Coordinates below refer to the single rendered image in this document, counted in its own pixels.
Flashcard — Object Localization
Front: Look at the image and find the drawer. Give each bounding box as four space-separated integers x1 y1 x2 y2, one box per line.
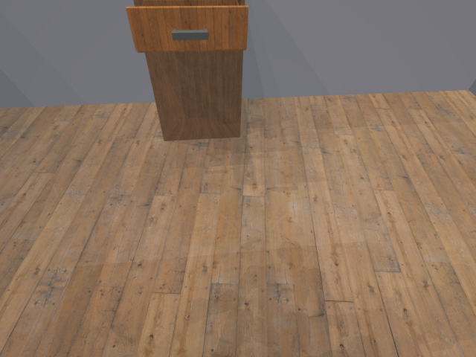
126 0 248 53

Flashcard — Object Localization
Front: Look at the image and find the cabinet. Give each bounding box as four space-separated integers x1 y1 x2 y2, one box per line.
133 0 245 141

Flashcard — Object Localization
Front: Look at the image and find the handle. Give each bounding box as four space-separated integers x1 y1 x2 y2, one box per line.
172 28 208 40

